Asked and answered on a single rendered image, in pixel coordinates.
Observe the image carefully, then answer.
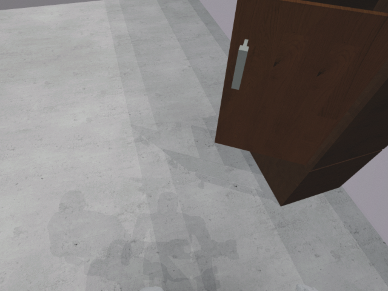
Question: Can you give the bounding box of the cupboard door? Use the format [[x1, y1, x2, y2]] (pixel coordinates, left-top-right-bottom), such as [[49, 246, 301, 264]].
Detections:
[[215, 0, 388, 165]]

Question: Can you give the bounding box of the handle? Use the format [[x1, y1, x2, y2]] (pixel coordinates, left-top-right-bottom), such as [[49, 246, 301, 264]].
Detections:
[[231, 39, 249, 90]]

